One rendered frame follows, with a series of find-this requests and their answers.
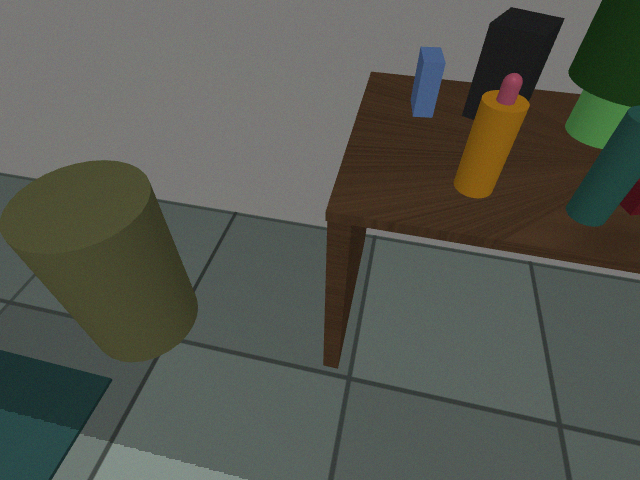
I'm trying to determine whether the desk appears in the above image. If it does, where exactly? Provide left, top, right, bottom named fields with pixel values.
left=323, top=72, right=640, bottom=369

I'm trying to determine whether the potted plant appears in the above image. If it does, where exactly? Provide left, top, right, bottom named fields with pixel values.
left=565, top=0, right=640, bottom=149

